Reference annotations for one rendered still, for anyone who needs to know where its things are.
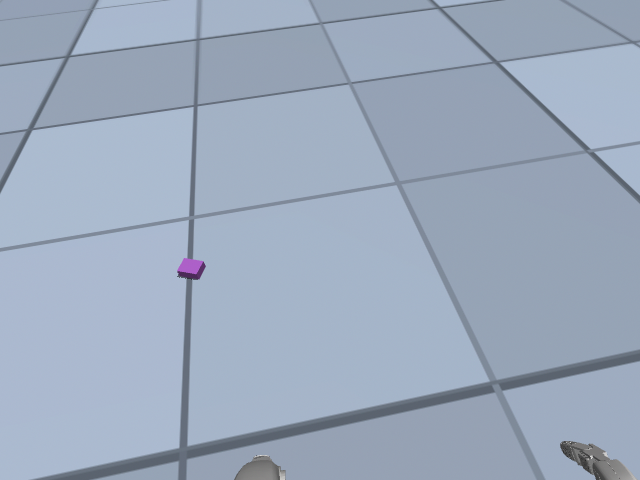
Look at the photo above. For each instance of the right robot hand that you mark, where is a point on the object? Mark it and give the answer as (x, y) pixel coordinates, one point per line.
(595, 461)

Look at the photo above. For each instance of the small box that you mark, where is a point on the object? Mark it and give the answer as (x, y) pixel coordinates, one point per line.
(191, 268)

